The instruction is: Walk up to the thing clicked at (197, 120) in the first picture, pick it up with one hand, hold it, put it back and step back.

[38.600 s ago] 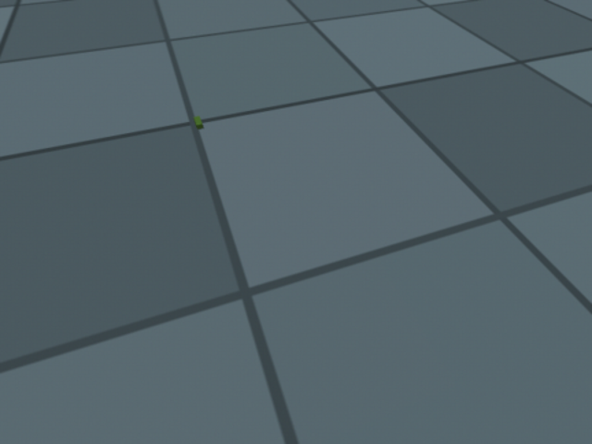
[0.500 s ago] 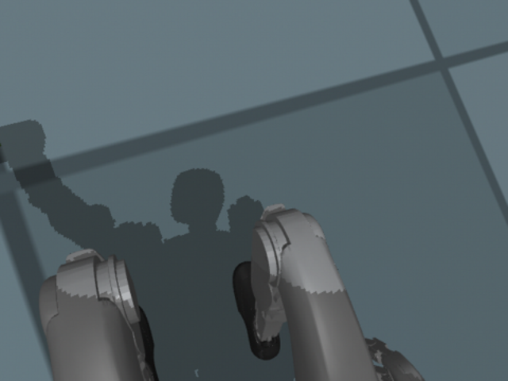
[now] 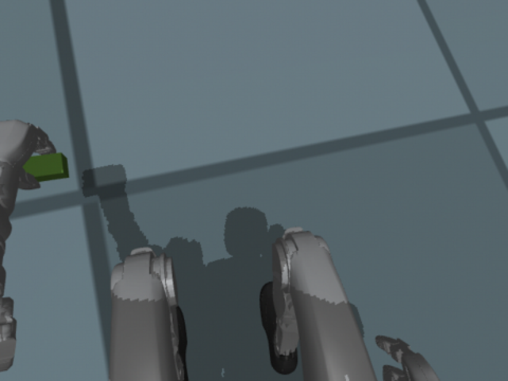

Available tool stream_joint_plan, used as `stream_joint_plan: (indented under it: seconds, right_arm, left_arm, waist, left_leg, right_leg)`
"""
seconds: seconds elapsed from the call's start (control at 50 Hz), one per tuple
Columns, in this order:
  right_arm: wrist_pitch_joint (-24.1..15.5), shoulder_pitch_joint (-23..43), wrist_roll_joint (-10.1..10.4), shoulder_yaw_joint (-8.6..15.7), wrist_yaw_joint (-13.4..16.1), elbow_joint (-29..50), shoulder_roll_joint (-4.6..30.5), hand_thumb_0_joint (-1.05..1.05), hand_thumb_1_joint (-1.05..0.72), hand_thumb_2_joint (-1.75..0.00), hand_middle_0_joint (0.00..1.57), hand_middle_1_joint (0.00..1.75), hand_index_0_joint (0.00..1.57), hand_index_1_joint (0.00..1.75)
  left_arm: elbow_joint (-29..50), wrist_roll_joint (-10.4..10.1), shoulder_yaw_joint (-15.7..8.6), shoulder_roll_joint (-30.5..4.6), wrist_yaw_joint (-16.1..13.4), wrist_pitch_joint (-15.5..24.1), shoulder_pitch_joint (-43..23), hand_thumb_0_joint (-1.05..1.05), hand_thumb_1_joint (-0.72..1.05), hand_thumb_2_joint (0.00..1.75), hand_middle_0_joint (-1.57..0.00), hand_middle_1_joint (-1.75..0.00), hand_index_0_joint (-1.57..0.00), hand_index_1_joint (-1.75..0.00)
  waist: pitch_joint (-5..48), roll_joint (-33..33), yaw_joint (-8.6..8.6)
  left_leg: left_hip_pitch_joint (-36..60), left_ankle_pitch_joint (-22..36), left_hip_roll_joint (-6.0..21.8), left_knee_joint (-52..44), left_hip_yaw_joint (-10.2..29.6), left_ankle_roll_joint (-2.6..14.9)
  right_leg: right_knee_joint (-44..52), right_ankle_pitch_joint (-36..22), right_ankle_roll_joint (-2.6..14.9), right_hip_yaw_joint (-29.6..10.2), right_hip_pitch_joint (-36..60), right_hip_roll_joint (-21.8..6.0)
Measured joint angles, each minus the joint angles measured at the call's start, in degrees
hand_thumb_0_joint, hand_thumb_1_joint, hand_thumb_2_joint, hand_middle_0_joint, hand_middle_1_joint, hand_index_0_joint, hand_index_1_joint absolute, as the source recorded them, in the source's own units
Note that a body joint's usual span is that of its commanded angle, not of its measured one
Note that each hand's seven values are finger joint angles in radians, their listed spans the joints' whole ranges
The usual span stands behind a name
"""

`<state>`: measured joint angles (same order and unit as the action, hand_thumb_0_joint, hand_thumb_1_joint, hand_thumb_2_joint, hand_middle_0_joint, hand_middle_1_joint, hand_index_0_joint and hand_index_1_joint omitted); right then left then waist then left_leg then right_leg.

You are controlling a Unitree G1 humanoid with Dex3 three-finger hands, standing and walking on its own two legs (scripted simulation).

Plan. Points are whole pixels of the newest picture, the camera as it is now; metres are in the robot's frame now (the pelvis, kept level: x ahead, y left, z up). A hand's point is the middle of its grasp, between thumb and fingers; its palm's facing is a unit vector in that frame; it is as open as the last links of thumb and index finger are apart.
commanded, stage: lift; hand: left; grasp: from above
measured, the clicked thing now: (34, 169) +0.47 +0.32 -0.15
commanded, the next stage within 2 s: hold in 1.12 s
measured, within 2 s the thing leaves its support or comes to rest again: neither
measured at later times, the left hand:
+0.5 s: hand out of the picture +0.37 +0.28 +0.10, palm faces -0.41 -0.13 -0.90, open 6.5 cm
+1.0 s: hand out of the picture +0.38 +0.24 +0.23, palm faces -0.41 -0.13 -0.90, open 6.5 cm
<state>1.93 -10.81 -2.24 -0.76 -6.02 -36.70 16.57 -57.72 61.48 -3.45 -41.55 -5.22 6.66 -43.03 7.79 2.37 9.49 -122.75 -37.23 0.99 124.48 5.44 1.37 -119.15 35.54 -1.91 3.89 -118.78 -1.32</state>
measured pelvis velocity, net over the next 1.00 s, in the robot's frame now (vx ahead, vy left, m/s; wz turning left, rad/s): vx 0.06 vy -0.01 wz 0.07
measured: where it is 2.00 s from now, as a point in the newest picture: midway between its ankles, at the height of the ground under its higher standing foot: (228, 356)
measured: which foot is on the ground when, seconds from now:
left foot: down 0.00-1.00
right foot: down 0.00-1.00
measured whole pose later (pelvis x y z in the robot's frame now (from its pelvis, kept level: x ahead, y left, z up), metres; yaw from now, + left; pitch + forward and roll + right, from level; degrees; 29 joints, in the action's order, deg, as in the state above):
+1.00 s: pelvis +0.06 -0.01 +0.31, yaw +4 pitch +13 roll -1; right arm -1.4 -15.1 2.0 2.1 3.5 -43.0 13.8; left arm -51.7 55.7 9.6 -21.7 -10.6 -4.3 -22.0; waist 6.2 1.9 4.2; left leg -45.6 -24.5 2.7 57.1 0.1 -0.4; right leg -54.6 22.7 -0.5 1.2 -44.9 0.0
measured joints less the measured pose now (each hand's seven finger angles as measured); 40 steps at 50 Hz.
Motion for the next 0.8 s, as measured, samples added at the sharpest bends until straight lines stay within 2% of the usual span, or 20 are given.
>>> stream_joint_plan:
  seconds: [0.2, 0.34, 0.42, 0.54, 0.8]
  right_arm:
    - [0.4, 2.1, 2.1, 0.8, 2.6, 0.4, -1.3, 0.01, -0.91, -0.9, 0.2, 0.3, 0.2, 0.29]
    - [0.8, 2.8, 3.0, 1.1, 4.6, 0.0, -2.1, 0.01, -0.9, -0.9, 0.2, 0.3, 0.2, 0.29]
    - [0.4, 2.1, 3.6, 1.0, 5.9, -0.5, -2.3, 0.01, -0.9, -0.89, 0.2, 0.3, 0.2, 0.29]
    - [-1.0, 0.4, 4.3, 1.0, 7.7, -2.0, -2.7, 0.01, -0.9, -0.89, 0.2, 0.3, 0.2, 0.29]
    - [-3.7, -3.0, 4.4, 2.2, 9.8, -5.4, -2.6, 0.01, -0.9, -0.89, 0.2, 0.3, 0.2, 0.29]
  left_arm:
    - [10.4, -3.2, 2.2, 4.7, 1.4, -3.3, 8.2, -0.01, 0.55, 0.0, -0.98, -0.17, -1.03, -0.13]
    - [16.1, -5.6, 4.3, 7.7, 2.1, -6.6, 14.0, -0.01, 0.55, 0.0, -0.98, -0.18, -1.02, -0.13]
    - [18.1, -6.1, 5.8, 9.6, 2.3, -7.6, 17.6, -0.01, 0.55, 0.0, -0.98, -0.18, -1.03, -0.13]
    - [17.3, -6.2, 7.7, 12.2, 0.5, -8.3, 20.7, -0.01, 0.55, 0.0, -0.98, -0.18, -1.03, -0.13]
    - [8.9, -5.6, 11.7, 17.4, -3.6, -9.7, 21.7, -0.01, 0.54, 0.0, -0.98, -0.18, -1.03, -0.13]
  waist:
    - [1.9, 0.4, -2.38]
    - [1.7, 0.6, -3.57]
    - [1.6, 0.6, -4.04]
    - [1.2, 0.3, -4.47]
    - [0.2, 0.0, -4.91]
  left_leg:
    - [12.1, 0.6, 0.2, -10.7, -1.0, -0.4]
    - [24.3, 2.1, 0.8, -21.0, -1.7, -0.69]
    - [32.2, 3.2, 1.1, -27.7, -2.4, -0.86]
    - [44.3, 5.1, 1.3, -37.5, -3.1, -1.19]
    - [65.6, 9.4, 1.7, -56.3, -4.4, -1.69]
  right_leg:
    - [10.0, -0.6, 0.2, -0.4, 11.4, -0.1]
    - [19.9, -2.3, 0.53, -0.7, 23.0, 0.4]
    - [26.3, -3.5, 0.69, -1.1, 30.5, 0.6]
    - [35.7, -5.3, 0.93, -1.5, 42.0, 0.8]
    - [53.8, -9.5, 1.43, -2.1, 62.7, 1.2]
